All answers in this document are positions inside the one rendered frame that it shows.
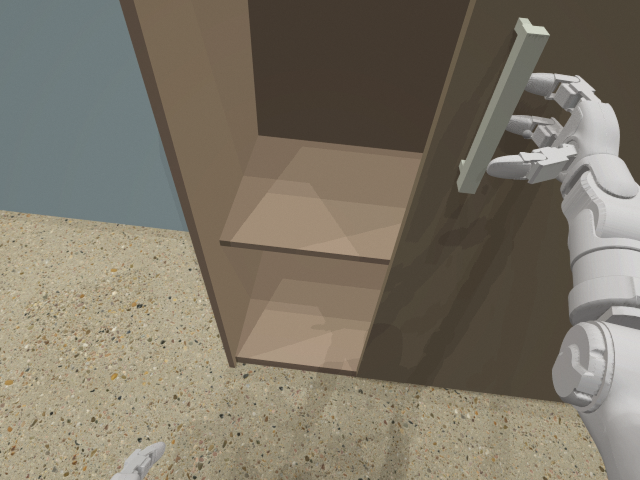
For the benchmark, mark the handle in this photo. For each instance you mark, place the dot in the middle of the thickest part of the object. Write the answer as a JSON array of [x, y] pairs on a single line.
[[520, 64]]

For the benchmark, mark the wardrobe door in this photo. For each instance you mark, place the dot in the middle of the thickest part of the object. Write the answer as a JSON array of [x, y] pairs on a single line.
[[475, 296]]

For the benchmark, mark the right robot forearm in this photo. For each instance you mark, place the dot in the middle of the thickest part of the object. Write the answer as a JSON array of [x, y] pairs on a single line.
[[602, 206]]

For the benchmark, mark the robot right hand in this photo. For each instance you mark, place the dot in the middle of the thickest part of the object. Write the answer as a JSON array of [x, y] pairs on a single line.
[[591, 129]]

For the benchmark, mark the robot left hand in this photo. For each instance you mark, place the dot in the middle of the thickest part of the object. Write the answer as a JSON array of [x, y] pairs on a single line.
[[137, 465]]

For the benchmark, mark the robot right upper arm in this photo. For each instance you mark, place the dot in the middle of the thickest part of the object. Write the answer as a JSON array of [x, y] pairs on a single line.
[[598, 372]]

